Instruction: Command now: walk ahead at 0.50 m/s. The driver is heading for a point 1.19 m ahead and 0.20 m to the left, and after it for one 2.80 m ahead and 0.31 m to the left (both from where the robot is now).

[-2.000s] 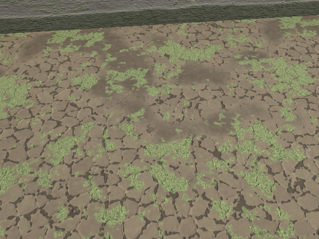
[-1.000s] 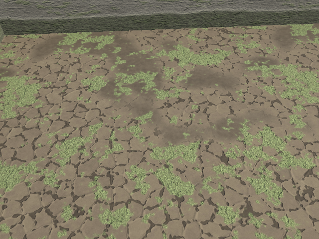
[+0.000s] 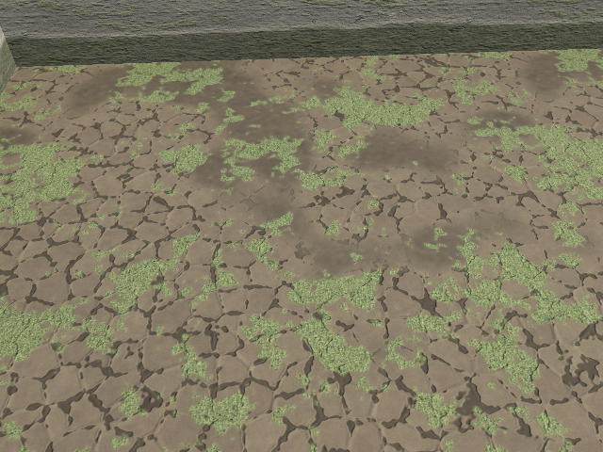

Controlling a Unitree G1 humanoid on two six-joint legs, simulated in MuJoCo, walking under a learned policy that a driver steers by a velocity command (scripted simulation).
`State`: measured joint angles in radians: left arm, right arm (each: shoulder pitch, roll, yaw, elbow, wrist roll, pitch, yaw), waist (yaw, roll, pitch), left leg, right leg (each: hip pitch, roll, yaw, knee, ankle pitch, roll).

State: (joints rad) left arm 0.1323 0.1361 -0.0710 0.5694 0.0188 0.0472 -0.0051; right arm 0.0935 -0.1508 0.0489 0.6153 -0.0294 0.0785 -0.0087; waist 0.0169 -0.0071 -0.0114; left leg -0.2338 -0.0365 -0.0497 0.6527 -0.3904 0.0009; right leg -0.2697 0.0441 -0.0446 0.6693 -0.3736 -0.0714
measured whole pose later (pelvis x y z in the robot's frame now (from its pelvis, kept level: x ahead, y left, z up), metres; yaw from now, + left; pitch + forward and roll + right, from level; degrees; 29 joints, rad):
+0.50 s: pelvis +0.00 +0.00 +0.00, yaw +0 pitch -1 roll +1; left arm 0.13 0.14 -0.07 0.57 0.02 0.05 -0.01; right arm 0.09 -0.15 0.05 0.61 -0.03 0.08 -0.01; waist 0.02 -0.01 -0.01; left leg -0.24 -0.04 -0.06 0.66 -0.39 0.00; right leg -0.28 0.04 -0.05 0.68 -0.38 -0.07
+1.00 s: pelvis +0.00 +0.00 +0.00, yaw +1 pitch -1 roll +1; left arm 0.13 0.14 -0.07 0.56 0.02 0.04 -0.01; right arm 0.09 -0.15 0.05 0.61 -0.03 0.08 -0.01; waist 0.02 -0.01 -0.01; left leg -0.25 -0.04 -0.06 0.66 -0.39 0.00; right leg -0.28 0.04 -0.06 0.68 -0.38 -0.07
